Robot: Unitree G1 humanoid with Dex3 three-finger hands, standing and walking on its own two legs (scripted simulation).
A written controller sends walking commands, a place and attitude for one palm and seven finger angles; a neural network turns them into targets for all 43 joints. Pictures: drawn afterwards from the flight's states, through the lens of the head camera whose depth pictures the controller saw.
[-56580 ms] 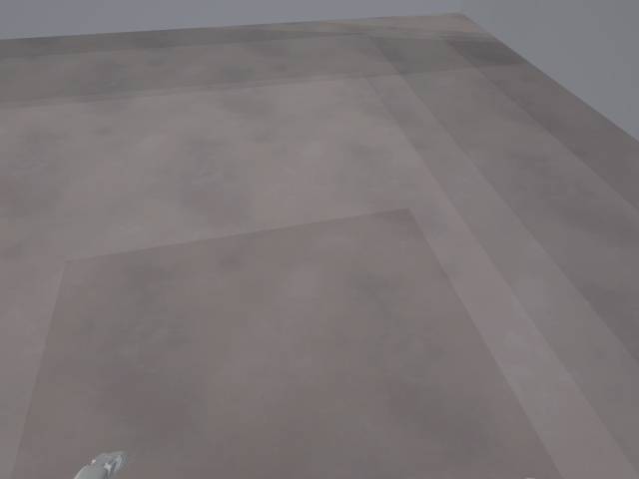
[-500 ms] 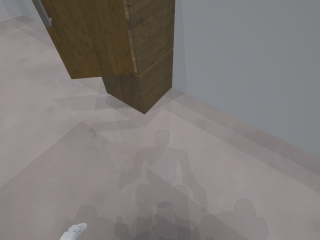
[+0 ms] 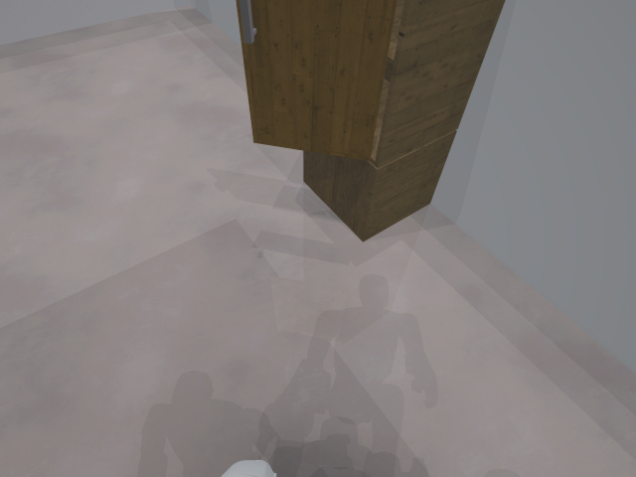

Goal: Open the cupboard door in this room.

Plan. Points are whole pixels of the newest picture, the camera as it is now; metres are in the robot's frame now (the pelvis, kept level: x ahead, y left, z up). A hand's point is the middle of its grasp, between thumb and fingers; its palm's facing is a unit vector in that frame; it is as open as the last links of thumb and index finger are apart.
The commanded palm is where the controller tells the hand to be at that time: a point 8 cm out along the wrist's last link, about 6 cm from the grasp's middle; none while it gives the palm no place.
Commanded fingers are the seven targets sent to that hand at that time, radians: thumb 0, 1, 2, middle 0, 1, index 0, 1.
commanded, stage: take the last steps up to it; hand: left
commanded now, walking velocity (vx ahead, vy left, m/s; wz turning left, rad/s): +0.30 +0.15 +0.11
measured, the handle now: (249, 12) +1.08 +0.32 +0.08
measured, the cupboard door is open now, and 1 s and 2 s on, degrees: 43 43 43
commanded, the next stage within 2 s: come to a stop and stand still in 1.14 s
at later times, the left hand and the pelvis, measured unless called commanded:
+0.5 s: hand (153, 395) +0.23 +0.29 -0.17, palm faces +0.03 -0.98 -0.19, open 7.4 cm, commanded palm none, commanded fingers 0.00 0.90 0.90 -0.20 -0.30 -0.20 -0.30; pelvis +0.13 +0.11 +0.00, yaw +0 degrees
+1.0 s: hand (182, 329) +0.34 +0.29 -0.17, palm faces +0.05 -0.97 -0.23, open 7.2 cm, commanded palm none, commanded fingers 0.00 0.90 0.90 -0.20 -0.30 -0.20 -0.30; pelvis +0.34 +0.09 +0.00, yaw -1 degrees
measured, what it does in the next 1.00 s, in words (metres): walks ahead: left foot, then right foot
